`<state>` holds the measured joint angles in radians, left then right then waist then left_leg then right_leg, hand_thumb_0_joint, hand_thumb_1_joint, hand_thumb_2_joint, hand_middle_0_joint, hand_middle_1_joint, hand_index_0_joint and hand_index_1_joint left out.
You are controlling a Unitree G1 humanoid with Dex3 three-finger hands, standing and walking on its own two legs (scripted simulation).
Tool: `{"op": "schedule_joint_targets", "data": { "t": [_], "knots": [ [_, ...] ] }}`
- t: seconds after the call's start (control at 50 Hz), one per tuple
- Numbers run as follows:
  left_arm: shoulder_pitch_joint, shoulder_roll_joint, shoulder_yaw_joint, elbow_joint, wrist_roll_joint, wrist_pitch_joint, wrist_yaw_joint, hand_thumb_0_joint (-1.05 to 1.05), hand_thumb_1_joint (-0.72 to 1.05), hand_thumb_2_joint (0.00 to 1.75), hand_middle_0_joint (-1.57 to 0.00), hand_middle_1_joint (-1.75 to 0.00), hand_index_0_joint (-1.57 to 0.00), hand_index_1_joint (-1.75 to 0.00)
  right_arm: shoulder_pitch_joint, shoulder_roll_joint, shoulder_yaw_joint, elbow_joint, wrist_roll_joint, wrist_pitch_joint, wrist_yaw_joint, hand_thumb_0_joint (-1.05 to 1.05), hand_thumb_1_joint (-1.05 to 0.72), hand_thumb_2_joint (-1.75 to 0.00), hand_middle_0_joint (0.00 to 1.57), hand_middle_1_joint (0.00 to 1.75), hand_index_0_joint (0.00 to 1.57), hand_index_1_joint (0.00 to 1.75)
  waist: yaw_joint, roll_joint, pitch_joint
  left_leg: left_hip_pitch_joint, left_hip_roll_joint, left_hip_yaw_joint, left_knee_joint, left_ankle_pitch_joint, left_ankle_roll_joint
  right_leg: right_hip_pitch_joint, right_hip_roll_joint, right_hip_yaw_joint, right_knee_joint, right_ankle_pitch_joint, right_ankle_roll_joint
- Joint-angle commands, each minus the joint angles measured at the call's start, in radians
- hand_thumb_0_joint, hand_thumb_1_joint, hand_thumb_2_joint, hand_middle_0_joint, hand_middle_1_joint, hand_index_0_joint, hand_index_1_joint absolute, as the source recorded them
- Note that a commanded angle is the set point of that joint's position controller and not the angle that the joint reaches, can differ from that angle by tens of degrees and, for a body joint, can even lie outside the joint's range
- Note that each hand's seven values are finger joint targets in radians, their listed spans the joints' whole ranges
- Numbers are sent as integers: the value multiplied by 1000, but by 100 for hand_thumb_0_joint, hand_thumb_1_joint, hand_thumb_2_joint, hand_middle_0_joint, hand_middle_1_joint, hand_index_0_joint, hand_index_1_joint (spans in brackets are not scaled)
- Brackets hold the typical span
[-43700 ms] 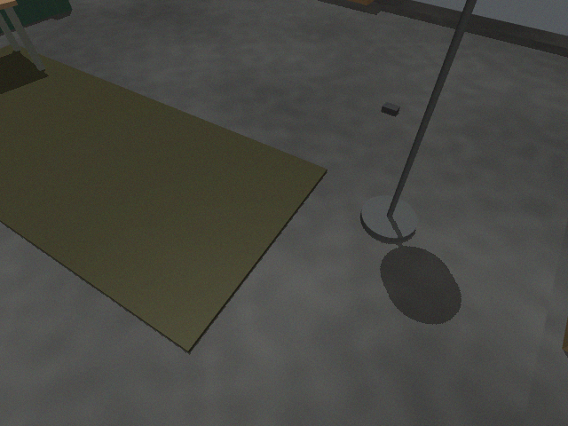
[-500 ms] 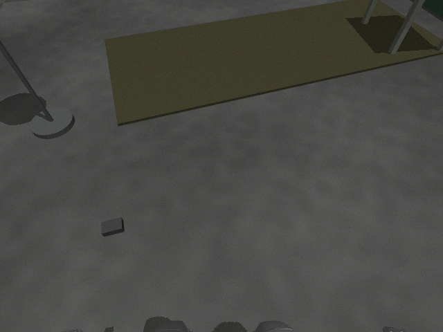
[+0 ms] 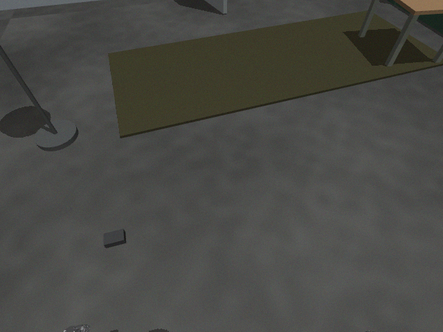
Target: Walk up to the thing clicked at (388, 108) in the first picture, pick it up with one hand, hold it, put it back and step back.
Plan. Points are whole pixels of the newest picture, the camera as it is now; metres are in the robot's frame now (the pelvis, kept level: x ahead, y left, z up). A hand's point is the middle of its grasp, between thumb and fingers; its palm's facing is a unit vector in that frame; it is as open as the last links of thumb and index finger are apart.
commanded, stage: stand
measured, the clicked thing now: (114, 238) +0.61 +0.52 -0.76
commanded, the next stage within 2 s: none
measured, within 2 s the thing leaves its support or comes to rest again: neither
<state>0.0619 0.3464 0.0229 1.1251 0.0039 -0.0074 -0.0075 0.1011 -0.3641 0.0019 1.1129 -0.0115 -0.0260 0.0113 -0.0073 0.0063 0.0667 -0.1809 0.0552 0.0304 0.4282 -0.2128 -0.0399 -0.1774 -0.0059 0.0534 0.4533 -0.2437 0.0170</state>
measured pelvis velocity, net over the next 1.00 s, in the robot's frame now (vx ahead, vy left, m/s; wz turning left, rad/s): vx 0.00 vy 0.01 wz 0.02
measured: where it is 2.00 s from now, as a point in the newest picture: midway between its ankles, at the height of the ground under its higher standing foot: outside the picture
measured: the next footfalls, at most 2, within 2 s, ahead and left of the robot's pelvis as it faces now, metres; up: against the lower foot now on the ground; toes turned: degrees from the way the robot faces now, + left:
none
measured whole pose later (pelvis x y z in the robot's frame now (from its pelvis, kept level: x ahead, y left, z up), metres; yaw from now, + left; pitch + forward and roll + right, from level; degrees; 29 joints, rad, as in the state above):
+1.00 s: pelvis +0.00 +0.01 +0.01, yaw +1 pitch -2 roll +0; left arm 0.10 0.35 0.00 1.14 0.01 -0.01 -0.01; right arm 0.09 -0.35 -0.01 1.15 -0.01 -0.01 0.02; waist 0.00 0.00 0.06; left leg -0.14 0.04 0.01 0.33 -0.15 -0.03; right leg -0.13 -0.02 0.03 0.35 -0.19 0.03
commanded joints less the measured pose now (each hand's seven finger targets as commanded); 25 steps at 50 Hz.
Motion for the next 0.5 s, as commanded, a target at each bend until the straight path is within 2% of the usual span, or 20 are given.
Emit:
{"op": "schedule_joint_targets", "data": {
  "t": [0.0, 0.08, 0.16, 0.24, 0.32, 0.38, 0.4, 0.44, 0.48],
  "knots": [
    [-47, 212, 34, -47, -3, -29, 12, 0, 90, 90, -20, -30, -20, -30, -54, -212, -47, -53, 1, -16, -18, 0, -90, -90, 20, 30, 20, 30, -1, 4, -131, 76, 89, -81, -90, 214, 50, 45, -101, 70, -94, 280, -39],
    [-51, 213, 29, -37, 0, -30, 14, 0, 90, 90, -20, -30, -20, -30, -61, -209, -49, -41, 4, -12, -16, 0, -90, -90, 20, 30, 20, 30, -4, -1, -138, 89, 91, -80, -106, 238, 44, 63, -102, 55, -112, 296, -34],
    [-63, 217, 28, -30, 1, -29, 14, 0, 90, 90, -20, -30, -20, -30, -74, -201, -47, -37, 1, -9, -14, 0, -90, -90, 20, 30, 20, 30, -6, 3, -115, 75, 85, -80, -133, 136, 42, 56, -106, 63, -142, 207, -29],
    [-54, 210, 25, -27, 3, -29, 12, 0, 90, 90, -20, -30, -20, -30, -89, -207, -51, -33, 2, -8, -12, 0, -90, -90, 20, 30, 20, 30, -1, 11, -115, 89, 87, -82, -143, 130, 41, 45, -104, 60, -156, 189, -30],
    [-52, 221, 28, -28, 3, -32, 13, 0, 90, 90, -20, -30, -20, -30, -81, -200, -51, -33, 3, -9, -11, 0, -90, -90, 20, 30, 20, 30, -7, -10, -131, 109, 88, -81, -142, 168, 40, 53, -109, 57, -153, 228, -31],
    [-48, 215, 25, -31, 2, -32, 14, 0, 90, 90, -20, -30, -20, -30, -86, -205, -51, -27, 3, -6, -10, 0, -90, -90, 20, 30, 20, 30, -3, -7, -109, 101, 87, -84, -145, 129, 42, 39, -110, 60, -173, 190, -29],
    [-40, 214, 24, -32, 4, -33, 13, 0, 90, 90, -20, -30, -20, -30, -88, -205, -53, -31, 3, -7, -10, 0, -90, -90, 20, 30, 20, 30, -4, -4, -124, 118, 90, -83, -137, 158, 44, 39, -110, 54, -167, 215, -28],
    [-41, 218, 25, -32, 5, -33, 15, 0, 90, 90, -20, -30, -20, -30, -82, -202, -53, -31, 3, -5, -10, 0, -90, -90, 20, 30, 20, 30, -7, -16, -119, 118, 88, -80, -136, 145, 43, 35, -111, 56, -172, 202, -28],
    [-43, 220, 26, -34, 3, -30, 15, 0, 90, 90, -20, -30, -20, -30, -74, -200, -51, -28, 2, -4, -10, 0, -90, -90, 20, 30, 20, 30, -8, -4, -109, 98, 84, -80, -147, 105, 42, 38, -112, 59, -176, 172, -29]
  ]
}}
